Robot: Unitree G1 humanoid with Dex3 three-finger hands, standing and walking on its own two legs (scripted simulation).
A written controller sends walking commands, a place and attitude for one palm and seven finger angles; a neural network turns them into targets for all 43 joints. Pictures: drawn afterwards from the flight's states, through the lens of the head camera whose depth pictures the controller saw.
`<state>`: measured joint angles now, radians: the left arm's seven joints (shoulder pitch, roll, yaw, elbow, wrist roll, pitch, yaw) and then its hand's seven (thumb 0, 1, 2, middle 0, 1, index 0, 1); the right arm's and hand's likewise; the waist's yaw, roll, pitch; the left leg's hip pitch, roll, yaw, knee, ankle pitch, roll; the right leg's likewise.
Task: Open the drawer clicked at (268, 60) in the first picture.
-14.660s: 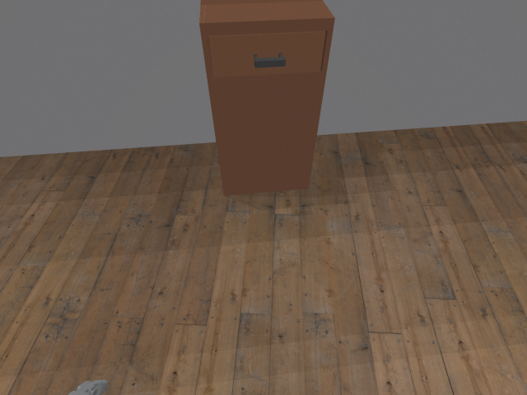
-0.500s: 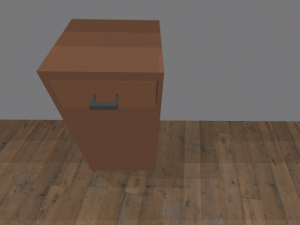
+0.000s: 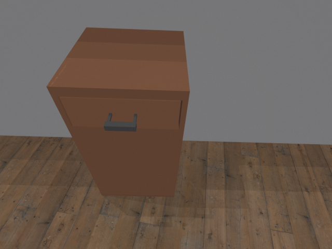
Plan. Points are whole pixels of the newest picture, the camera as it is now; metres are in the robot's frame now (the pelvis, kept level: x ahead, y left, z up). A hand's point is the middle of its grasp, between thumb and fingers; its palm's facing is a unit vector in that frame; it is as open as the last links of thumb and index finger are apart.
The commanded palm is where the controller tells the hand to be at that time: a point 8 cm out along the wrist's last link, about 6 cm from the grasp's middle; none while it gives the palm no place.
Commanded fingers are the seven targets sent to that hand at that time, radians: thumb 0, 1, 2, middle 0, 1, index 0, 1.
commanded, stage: raise the hand with hooked fingers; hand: left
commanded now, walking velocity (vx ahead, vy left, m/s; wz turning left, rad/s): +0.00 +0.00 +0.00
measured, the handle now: (121, 121) +0.52 +0.18 -0.04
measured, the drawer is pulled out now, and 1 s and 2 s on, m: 0.00 0.00 0.00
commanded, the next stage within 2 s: move the hooked fingers above the handle in 1.88 s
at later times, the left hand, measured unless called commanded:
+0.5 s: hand (84, 241) +0.15 +0.21 -0.07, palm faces +0.00 -0.08 -1.00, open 9.1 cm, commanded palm +0.16 +0.22 +0.00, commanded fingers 0.00 0.27 0.63 -0.25 -0.70 -0.25 -0.70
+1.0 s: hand (85, 185) +0.26 +0.22 +0.01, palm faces +0.07 -0.08 -0.99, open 12.1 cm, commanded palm +0.24 +0.21 +0.07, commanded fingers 0.00 -0.31 0.38 -0.29 -1.08 -0.29 -1.08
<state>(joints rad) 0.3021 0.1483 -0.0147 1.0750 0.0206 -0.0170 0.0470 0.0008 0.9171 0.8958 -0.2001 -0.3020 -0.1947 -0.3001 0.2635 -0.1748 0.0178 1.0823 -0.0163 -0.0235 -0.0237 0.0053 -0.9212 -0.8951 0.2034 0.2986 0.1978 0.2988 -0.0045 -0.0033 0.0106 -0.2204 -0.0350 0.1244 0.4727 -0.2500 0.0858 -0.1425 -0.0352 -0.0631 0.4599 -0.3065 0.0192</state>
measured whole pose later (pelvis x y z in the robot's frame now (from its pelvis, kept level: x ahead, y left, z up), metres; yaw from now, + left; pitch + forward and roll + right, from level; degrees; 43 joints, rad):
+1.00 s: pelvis +0.02 -0.04 -0.02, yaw +2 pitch +10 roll +1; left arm 0.26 0.40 0.01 -0.01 0.98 -0.04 0.36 0.00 -0.09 0.47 -0.29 -0.94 -0.29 -0.94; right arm 0.13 -0.28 -0.05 0.62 -0.04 0.11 -0.01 0.01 -0.90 -0.90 0.20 0.30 0.20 0.30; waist 0.05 0.05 -0.09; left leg -0.51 -0.04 0.03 0.71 -0.37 0.03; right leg -0.50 0.06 0.00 0.74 -0.41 -0.07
